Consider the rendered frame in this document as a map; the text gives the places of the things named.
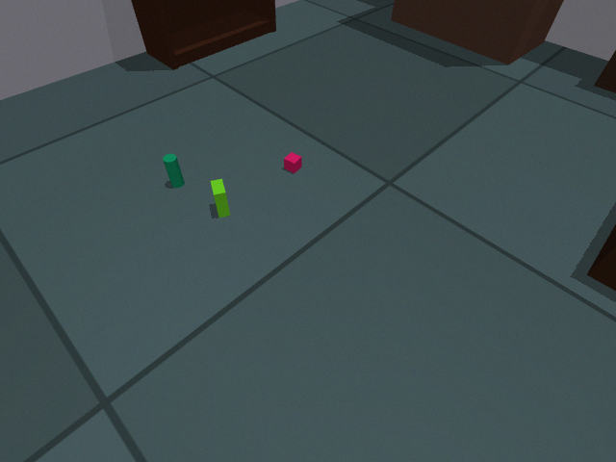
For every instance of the bookshelf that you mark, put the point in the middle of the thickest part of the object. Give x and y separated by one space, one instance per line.
179 32

